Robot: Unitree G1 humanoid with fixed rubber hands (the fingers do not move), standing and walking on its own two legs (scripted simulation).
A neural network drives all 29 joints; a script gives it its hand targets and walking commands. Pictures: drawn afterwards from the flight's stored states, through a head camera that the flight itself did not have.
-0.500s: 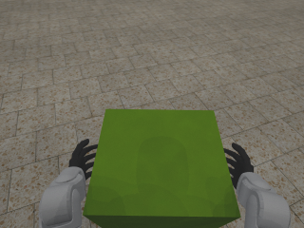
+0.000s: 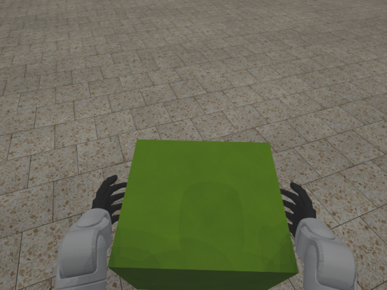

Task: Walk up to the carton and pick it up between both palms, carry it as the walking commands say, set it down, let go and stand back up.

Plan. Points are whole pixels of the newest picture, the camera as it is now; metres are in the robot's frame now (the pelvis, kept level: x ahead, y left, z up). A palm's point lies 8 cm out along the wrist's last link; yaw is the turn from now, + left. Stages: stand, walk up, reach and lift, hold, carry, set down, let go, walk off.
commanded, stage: carry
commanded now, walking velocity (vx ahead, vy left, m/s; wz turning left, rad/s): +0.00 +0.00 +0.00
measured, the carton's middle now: (200, 218) +0.30 +0.00 -0.02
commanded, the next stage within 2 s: none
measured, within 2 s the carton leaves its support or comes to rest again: neither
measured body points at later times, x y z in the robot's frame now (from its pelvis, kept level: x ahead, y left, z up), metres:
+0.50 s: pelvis -0.08 -0.02 +0.00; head -0.12 -0.01 +0.45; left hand +0.19 +0.17 +0.05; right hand +0.18 -0.21 +0.05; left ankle +0.00 +0.08 -0.73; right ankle -0.10 -0.12 -0.73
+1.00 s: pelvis -0.08 -0.03 +0.00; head -0.10 -0.03 +0.45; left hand +0.21 +0.15 +0.05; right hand +0.20 -0.23 +0.04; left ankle +0.00 +0.08 -0.73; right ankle -0.10 -0.12 -0.73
